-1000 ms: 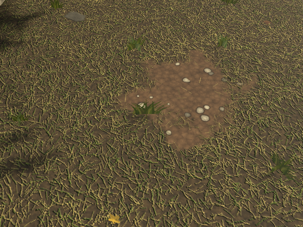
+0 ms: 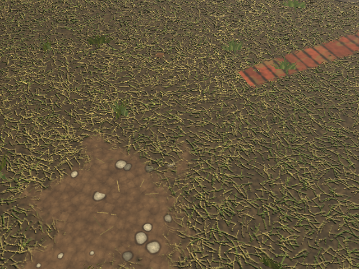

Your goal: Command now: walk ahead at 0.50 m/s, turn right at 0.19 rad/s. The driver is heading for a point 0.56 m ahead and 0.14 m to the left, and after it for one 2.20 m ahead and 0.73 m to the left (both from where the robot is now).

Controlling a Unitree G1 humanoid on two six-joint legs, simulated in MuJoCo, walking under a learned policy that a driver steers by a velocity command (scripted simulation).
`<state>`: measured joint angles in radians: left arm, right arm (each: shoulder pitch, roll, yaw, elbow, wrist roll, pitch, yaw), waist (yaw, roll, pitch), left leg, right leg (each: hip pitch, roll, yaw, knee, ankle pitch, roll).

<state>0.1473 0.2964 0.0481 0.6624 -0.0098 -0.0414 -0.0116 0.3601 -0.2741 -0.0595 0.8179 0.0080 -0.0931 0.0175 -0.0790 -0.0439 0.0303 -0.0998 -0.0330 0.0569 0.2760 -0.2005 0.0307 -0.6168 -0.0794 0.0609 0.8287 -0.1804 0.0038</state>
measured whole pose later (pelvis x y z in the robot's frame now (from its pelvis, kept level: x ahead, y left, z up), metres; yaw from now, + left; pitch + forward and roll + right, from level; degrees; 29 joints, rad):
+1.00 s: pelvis +0.33 -0.03 -0.01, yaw +26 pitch +3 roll -1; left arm 0.10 0.29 0.06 0.76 0.00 0.01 0.03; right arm 0.17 -0.31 -0.08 0.61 0.00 0.04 -0.03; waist -0.03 0.00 0.05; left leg -0.41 -0.10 -0.15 0.48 -0.12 0.04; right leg -0.46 0.01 0.11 0.76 -0.35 0.07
